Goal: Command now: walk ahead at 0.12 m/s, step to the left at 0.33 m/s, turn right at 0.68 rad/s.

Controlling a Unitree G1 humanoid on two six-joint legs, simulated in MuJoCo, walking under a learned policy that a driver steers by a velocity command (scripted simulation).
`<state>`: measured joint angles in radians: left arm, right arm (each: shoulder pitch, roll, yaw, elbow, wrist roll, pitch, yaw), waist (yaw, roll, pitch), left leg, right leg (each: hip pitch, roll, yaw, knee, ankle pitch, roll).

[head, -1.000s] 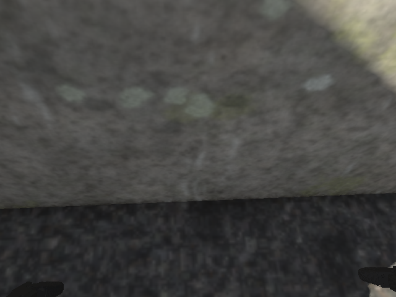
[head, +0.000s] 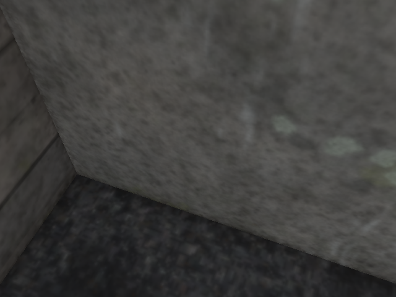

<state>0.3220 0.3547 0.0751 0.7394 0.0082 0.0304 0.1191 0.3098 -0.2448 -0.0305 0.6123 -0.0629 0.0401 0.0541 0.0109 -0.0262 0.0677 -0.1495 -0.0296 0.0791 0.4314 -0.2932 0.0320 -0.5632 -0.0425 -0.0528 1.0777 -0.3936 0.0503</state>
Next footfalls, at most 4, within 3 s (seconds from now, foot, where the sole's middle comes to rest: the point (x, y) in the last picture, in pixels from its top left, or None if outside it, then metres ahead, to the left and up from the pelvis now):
0.12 right None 0.08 -0.03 -0.77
0.40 left None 0.16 0.21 -0.77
0.94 right None -0.20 -0.02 -0.77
1.28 left None -0.01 -0.06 -0.77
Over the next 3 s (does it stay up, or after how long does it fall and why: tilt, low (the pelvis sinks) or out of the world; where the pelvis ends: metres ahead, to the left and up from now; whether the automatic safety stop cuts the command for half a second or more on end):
stays up -0.02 0.10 0.01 its command is cut before an obstacle from the start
